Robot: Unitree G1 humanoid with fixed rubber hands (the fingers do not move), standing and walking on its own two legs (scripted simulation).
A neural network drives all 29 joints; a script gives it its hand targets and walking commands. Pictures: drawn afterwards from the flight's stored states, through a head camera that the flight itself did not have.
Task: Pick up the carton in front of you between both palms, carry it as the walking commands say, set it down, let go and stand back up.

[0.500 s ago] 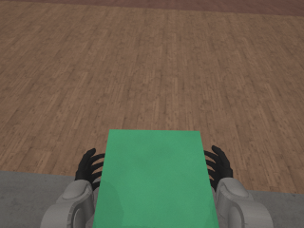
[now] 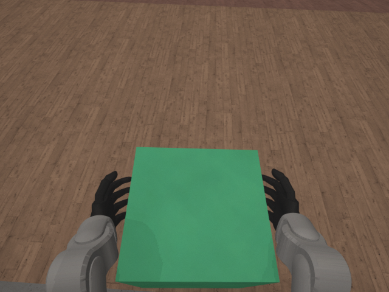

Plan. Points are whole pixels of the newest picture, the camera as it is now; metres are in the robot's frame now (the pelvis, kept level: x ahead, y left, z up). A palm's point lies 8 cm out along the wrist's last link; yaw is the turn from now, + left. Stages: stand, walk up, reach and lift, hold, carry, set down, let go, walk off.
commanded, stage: carry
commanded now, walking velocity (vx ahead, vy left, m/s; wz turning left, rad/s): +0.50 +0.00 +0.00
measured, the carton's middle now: (194, 226) +0.26 +0.00 +0.04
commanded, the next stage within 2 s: none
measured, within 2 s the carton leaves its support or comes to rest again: neither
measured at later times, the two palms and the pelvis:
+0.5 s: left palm (143, 74) +0.67 +0.14 +0.15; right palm (251, 74) +0.67 -0.17 +0.15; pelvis +0.32 -0.01 +0.00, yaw -2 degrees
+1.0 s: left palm (152, 37) +0.90 +0.13 +0.17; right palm (237, 37) +0.91 -0.17 +0.17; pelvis +0.56 -0.02 +0.04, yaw +0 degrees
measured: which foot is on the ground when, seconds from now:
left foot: down 0.00-0.06, up 0.08-0.48, down 0.50-0.88, up 0.90-1.00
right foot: up 0.00-0.00, down 0.02-0.54, up 0.56-0.82, down 0.84-1.00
